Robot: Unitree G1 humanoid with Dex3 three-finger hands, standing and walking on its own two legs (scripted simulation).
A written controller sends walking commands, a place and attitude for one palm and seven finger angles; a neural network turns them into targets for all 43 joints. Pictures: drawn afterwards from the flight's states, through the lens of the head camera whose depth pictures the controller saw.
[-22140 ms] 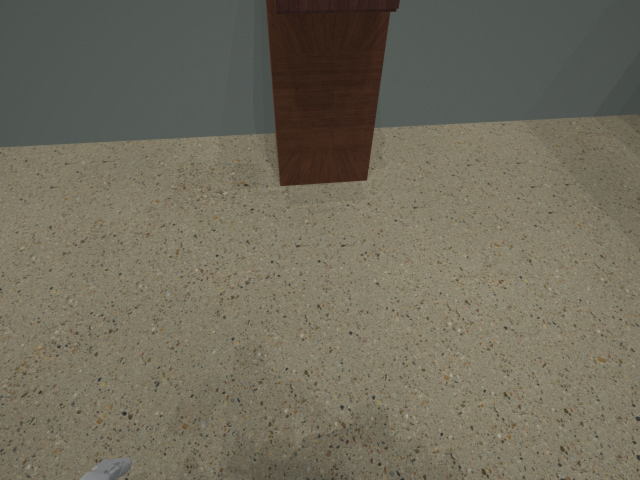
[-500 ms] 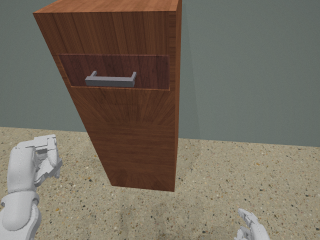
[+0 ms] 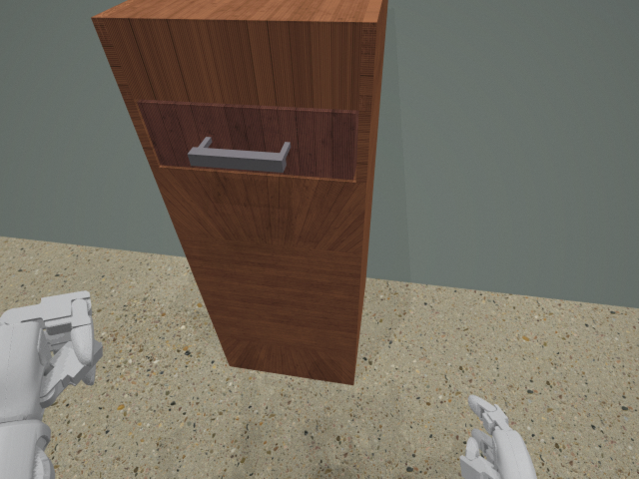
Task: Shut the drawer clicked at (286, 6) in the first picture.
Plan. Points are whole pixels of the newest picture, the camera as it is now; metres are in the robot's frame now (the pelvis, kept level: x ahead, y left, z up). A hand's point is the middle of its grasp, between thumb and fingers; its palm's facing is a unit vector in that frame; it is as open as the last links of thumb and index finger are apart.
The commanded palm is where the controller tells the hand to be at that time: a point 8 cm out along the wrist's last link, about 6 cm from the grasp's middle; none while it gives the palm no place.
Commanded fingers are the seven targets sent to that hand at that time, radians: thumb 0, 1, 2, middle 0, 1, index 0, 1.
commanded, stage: step back with the hand held close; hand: left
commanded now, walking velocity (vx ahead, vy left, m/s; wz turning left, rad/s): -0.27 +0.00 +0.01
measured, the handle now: (241, 152) +0.59 +0.22 +0.12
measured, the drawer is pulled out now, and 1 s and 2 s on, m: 0.00 0.00 0.00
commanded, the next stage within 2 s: stop stepping back and stand still in 1.06 s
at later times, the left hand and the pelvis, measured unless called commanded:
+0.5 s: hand (50, 388) +0.14 +0.26 +0.16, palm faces +0.33 -0.80 -0.50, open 3.3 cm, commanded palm +0.08 +0.30 +0.17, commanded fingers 0.00 0.90 0.90 -1.40 -1.60 -1.40 -1.60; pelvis -0.05 +0.02 -0.01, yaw -1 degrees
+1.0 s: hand out of the picture +0.04 +0.25 +0.17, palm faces +0.37 -0.81 -0.45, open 3.3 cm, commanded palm -0.02 +0.29 +0.17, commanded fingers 0.00 0.90 0.90 -1.40 -1.60 -1.40 -1.60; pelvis -0.15 +0.01 -0.01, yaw +0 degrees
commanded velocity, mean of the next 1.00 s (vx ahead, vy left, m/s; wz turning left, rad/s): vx -0.31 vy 0.00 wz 0.01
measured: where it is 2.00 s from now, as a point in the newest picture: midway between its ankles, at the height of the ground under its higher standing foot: outside the picture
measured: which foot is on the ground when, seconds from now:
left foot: down 0.00-1.00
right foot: down 0.00-0.76, up 0.78-1.00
